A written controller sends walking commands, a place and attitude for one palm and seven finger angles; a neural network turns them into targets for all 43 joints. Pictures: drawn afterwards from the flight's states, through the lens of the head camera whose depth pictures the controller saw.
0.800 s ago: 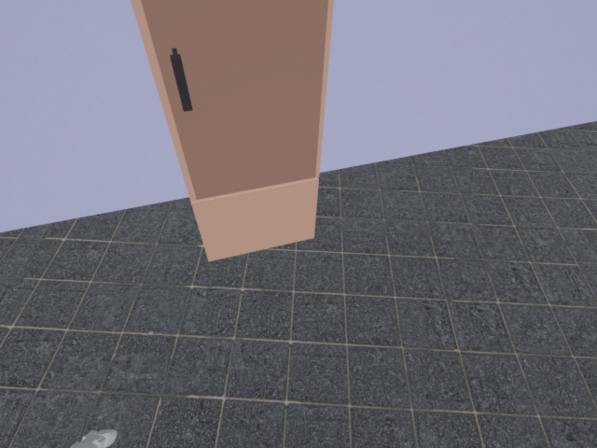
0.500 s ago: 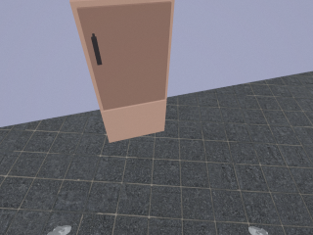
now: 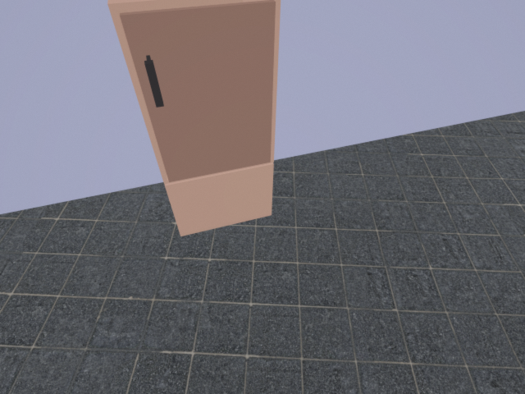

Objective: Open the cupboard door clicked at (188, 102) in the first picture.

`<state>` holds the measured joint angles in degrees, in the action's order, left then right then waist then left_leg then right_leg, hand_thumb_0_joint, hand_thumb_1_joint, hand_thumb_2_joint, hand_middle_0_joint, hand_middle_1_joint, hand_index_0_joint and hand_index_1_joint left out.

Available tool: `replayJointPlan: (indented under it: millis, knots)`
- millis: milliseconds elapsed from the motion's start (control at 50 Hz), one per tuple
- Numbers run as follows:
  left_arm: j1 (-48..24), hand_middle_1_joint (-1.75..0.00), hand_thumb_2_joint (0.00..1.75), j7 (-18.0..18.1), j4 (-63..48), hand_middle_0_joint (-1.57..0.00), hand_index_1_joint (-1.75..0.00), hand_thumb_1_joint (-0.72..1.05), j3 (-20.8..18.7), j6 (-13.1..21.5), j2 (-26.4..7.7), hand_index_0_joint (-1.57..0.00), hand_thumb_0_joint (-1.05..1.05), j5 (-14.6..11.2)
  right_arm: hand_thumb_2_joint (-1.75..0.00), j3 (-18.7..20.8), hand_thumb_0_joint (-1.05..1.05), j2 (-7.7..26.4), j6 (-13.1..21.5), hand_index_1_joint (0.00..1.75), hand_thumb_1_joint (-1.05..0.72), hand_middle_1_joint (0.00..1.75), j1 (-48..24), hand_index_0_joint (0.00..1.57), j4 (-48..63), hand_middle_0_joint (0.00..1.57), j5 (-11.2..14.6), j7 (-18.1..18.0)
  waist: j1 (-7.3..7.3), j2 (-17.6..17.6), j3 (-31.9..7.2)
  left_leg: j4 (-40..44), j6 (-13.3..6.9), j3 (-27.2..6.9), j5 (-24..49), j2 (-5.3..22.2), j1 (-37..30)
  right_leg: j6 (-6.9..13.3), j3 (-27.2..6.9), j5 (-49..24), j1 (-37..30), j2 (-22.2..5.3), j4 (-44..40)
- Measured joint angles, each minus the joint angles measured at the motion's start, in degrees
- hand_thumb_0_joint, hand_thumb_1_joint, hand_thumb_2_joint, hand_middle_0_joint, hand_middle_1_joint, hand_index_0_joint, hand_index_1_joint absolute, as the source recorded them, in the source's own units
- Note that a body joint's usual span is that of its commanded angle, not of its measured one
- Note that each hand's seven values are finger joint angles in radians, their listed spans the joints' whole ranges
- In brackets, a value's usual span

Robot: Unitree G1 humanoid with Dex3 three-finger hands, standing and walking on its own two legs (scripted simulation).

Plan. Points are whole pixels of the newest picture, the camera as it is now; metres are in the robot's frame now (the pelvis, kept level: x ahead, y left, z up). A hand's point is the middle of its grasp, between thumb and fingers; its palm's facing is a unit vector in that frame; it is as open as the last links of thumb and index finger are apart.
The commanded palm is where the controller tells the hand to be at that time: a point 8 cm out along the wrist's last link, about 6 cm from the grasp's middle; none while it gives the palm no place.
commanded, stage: stand and wait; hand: left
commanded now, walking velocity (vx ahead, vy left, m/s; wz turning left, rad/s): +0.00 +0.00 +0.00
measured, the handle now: (154, 81) +0.89 +0.37 +0.03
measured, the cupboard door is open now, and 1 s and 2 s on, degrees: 0 0 0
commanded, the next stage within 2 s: look at it before walking up in 0.22 s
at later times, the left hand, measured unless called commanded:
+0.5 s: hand out of the picture +0.07 +0.25 -0.15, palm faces -0.03 -0.94 -0.34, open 7.4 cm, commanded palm none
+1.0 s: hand out of the picture +0.07 +0.25 -0.15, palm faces -0.02 -0.94 -0.35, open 7.4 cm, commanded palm none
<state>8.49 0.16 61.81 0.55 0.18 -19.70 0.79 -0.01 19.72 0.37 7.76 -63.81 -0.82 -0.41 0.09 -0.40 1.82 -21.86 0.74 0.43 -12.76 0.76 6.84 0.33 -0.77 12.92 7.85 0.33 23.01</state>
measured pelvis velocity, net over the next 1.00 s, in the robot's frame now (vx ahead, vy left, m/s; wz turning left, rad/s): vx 0.00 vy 0.00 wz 0.00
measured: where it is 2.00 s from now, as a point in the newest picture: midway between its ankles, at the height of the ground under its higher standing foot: outside the picture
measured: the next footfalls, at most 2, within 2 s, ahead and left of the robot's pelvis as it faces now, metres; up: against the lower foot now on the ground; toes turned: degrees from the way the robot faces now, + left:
right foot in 1.70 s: +0.01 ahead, -0.12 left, +0.00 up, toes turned +12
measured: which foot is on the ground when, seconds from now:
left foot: down 0.00-1.00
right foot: down 0.00-1.00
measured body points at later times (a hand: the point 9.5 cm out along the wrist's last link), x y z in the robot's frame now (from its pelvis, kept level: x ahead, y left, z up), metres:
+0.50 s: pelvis -0.01 +0.00 +0.00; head +0.00 +0.00 +0.45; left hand +0.07 +0.29 -0.13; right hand +0.07 -0.30 -0.13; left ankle -0.01 +0.13 -0.74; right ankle +0.00 -0.12 -0.74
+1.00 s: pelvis +0.00 +0.00 +0.00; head +0.00 +0.00 +0.45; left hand +0.07 +0.30 -0.13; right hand +0.08 -0.29 -0.13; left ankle -0.01 +0.13 -0.74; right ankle +0.00 -0.12 -0.74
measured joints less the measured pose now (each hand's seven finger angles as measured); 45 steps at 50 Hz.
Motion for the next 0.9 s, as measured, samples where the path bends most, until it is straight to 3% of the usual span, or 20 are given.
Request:
replayJointPlan:
  millis: [900]
  knots:
    - [-0.42,-0.30,0.89,-0.04,0.57,-0.20,-0.30,0.90,0.10,0.45,-0.02,-0.20,0.01,0.13,-0.90,-0.21,0.01,-0.33,0.50,0.30,-0.91,0.30,-1.46,0.20,-0.21,0.20,0.13,0.13,0.26,0.23,0.05,1.63,-0.09,0.01,1.16,-0.04,-0.16,-0.16,-0.02,-1.36,-0.33,-0.05,-1.99]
